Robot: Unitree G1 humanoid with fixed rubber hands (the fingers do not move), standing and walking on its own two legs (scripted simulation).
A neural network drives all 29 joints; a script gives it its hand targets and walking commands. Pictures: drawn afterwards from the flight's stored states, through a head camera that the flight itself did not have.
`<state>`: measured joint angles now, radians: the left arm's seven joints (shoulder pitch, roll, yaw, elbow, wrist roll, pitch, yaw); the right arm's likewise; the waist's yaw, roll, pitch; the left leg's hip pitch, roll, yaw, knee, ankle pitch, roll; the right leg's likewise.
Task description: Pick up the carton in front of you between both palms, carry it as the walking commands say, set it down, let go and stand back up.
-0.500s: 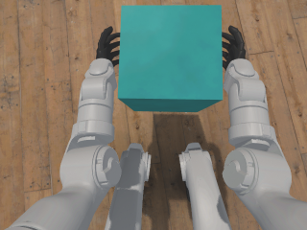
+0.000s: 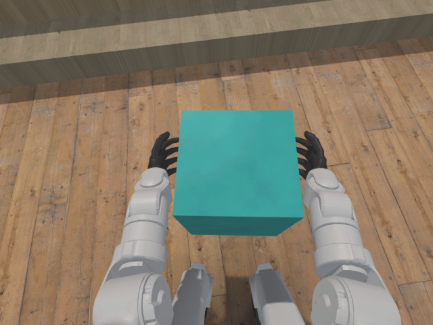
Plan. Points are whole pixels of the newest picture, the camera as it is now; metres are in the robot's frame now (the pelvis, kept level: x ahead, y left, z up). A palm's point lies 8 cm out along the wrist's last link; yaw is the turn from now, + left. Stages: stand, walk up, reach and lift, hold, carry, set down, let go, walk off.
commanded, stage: reach and lift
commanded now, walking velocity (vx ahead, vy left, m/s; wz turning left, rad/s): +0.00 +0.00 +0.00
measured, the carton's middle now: (234, 181) +0.41 -0.01 -0.11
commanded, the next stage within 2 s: hold in 1.64 s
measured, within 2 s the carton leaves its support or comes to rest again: neither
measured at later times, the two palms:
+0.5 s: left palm (128, 161) +0.35 +0.15 +0.11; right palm (352, 160) +0.35 -0.15 +0.11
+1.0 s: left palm (111, 159) +0.34 +0.15 +0.16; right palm (374, 156) +0.34 -0.15 +0.16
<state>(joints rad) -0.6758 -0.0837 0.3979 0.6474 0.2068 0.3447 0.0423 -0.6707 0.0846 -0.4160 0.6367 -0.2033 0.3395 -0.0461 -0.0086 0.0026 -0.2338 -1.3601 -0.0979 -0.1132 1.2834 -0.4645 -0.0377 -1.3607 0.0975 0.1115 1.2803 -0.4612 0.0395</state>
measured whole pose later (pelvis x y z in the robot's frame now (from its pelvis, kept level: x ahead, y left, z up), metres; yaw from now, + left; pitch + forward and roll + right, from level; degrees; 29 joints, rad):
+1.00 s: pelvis +0.04 +0.00 +0.14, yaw +0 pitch -4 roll +0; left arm -0.34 -0.17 0.31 0.40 0.30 0.61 -0.01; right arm -0.34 0.17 -0.32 0.40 -0.30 0.61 0.01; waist 0.00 0.00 0.00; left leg -0.19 -0.05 -0.14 0.47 -0.22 -0.01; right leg -0.19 0.05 0.14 0.48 -0.22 0.01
